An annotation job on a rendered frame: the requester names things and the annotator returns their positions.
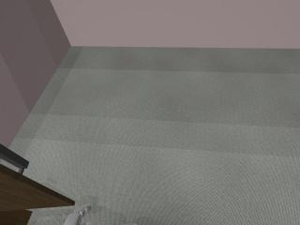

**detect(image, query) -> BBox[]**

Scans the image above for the handle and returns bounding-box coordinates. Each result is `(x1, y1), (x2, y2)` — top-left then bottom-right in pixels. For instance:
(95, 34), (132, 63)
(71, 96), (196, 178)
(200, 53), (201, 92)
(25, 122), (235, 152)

(0, 143), (29, 174)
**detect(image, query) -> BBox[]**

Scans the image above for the robot left hand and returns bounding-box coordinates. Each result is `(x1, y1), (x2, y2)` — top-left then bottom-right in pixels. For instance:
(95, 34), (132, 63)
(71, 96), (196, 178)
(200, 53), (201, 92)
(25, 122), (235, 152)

(64, 204), (92, 225)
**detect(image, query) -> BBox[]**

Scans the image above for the cupboard door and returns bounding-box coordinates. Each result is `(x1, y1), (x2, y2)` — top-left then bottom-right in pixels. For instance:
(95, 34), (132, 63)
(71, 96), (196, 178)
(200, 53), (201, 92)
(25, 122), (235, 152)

(0, 164), (75, 212)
